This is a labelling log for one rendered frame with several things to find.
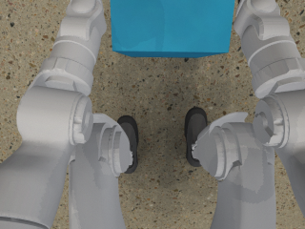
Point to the robot right upper arm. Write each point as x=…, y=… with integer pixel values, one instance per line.
x=279, y=121

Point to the robot left forearm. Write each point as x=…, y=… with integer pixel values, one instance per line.
x=74, y=51

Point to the left robot foot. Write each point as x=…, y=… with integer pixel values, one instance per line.
x=128, y=124

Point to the left robot shin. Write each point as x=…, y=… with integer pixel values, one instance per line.
x=103, y=118

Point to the carton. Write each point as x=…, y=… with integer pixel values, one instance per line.
x=171, y=28

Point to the robot left upper arm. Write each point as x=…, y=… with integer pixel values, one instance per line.
x=51, y=122

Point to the robot right forearm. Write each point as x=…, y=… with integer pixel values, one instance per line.
x=271, y=53

